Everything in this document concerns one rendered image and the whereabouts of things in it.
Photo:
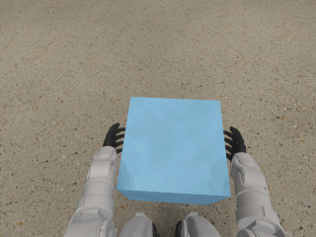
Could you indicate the robot thigh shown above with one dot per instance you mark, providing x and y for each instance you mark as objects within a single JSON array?
[
  {"x": 198, "y": 226},
  {"x": 138, "y": 226}
]

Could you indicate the right robot upper arm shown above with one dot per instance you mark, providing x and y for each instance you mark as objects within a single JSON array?
[{"x": 252, "y": 232}]

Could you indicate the left robot upper arm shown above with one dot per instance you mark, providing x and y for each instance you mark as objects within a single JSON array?
[{"x": 97, "y": 227}]

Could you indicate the left robot forearm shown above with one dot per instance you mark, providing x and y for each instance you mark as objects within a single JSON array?
[{"x": 98, "y": 191}]

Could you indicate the right robot forearm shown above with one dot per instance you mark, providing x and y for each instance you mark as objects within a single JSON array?
[{"x": 254, "y": 207}]

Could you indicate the robot right thigh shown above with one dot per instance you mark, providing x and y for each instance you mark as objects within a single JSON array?
[{"x": 198, "y": 226}]

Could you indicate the left robot hand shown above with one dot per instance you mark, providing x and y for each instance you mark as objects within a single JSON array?
[{"x": 111, "y": 137}]

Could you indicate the carton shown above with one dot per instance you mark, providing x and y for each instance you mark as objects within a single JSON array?
[{"x": 174, "y": 151}]

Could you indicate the robot left thigh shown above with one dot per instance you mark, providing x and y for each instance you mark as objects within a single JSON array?
[{"x": 138, "y": 226}]

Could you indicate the right robot hand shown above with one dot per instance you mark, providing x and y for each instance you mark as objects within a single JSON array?
[{"x": 237, "y": 142}]

